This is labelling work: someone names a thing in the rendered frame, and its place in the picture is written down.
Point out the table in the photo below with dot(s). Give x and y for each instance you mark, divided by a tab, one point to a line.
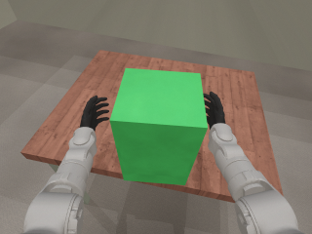
239	96

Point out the left robot forearm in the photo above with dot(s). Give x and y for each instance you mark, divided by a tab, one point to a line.
75	168

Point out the carton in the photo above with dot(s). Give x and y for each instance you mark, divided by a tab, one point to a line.
158	123

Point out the left robot hand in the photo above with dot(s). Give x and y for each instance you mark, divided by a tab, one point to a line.
90	113

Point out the right robot hand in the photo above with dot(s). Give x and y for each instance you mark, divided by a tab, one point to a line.
214	110

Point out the right robot forearm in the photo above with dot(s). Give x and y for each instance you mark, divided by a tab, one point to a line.
241	176

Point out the robot right upper arm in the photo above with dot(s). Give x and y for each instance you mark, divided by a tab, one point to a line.
265	212

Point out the robot left upper arm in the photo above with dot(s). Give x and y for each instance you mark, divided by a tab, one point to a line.
55	213

